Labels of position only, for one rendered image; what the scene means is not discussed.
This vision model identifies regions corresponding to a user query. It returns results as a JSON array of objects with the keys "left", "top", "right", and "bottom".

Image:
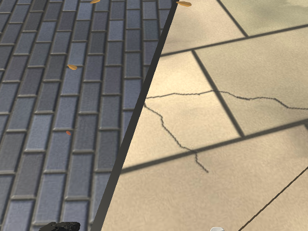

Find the left robot hand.
[{"left": 39, "top": 221, "right": 81, "bottom": 231}]

